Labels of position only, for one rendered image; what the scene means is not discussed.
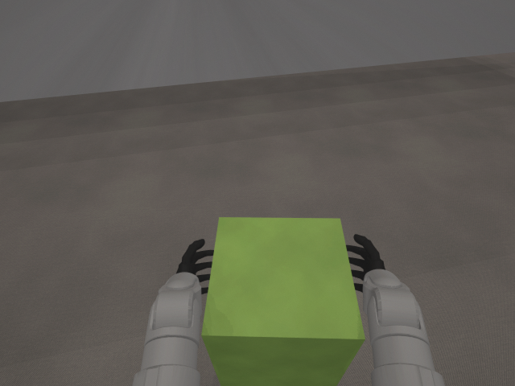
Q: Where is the right robot hand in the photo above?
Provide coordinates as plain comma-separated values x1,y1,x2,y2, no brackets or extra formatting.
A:
346,234,385,293

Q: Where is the left robot hand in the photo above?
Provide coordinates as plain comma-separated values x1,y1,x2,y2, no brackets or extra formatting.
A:
176,239,214,294

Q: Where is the robot left forearm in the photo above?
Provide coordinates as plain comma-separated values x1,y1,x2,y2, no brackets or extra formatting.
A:
132,272,202,386

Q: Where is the carton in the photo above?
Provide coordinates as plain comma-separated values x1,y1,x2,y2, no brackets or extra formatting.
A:
201,217,365,386

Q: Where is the robot right forearm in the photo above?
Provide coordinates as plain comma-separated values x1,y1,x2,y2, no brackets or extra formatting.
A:
363,269,445,386

